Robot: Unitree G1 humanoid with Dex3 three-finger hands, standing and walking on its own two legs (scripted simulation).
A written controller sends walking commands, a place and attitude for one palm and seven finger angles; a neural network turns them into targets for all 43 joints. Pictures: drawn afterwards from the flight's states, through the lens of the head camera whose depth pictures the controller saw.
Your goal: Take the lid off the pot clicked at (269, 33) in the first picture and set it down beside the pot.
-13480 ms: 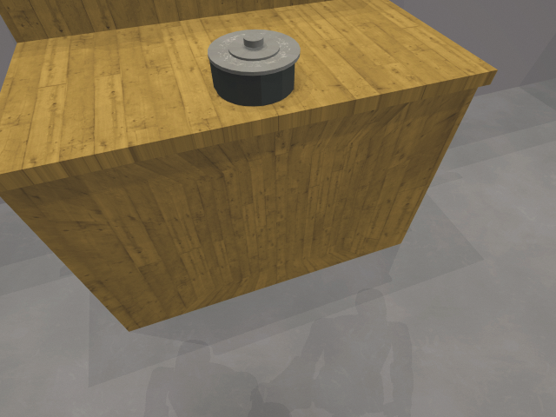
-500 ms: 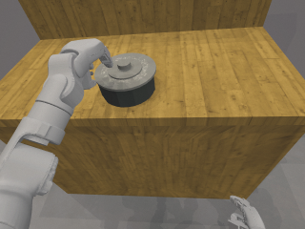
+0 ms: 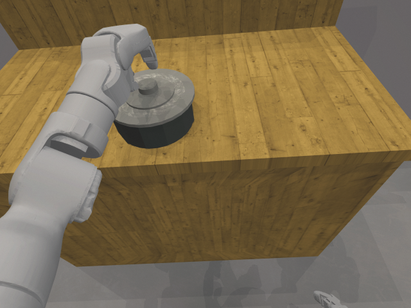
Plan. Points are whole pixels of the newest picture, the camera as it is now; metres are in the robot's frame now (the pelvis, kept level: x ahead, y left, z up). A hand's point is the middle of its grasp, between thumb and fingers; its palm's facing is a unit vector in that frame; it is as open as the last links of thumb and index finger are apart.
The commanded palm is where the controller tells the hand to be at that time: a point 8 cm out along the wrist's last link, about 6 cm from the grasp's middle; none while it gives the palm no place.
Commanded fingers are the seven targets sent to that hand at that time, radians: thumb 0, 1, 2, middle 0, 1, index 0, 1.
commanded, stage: move the open hand above the knob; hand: left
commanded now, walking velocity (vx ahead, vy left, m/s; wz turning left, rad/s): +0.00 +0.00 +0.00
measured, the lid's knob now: (147, 86) +0.54 +0.13 +0.15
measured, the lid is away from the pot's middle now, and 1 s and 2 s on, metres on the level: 0.00 0.00 0.00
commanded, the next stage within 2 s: lower the open fingers around the knob in 0.86 s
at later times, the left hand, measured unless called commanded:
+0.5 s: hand (143, 61) +0.53 +0.11 +0.22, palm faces -0.28 -0.07 -0.96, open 10.0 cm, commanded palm +0.51 +0.13 +0.28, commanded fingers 0.00 -0.38 1.65 -0.87 -0.08 -0.87 -0.08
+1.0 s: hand (140, 63) +0.52 +0.12 +0.22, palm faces -0.29 -0.06 -0.95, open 10.0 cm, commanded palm +0.51 +0.12 +0.28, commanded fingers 0.00 -0.38 1.65 -0.87 -0.08 -0.87 -0.08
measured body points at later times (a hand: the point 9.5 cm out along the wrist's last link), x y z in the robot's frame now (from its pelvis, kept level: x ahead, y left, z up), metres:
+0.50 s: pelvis +0.01 +0.00 +0.00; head +0.06 -0.03 +0.45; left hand +0.54 +0.11 +0.28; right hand +0.01 -0.27 -0.14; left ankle +0.00 +0.11 -0.74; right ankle -0.04 -0.13 -0.74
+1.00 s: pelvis +0.01 +0.00 +0.00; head +0.06 -0.02 +0.45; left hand +0.53 +0.12 +0.28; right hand +0.09 -0.27 -0.14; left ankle +0.00 +0.11 -0.74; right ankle -0.04 -0.13 -0.74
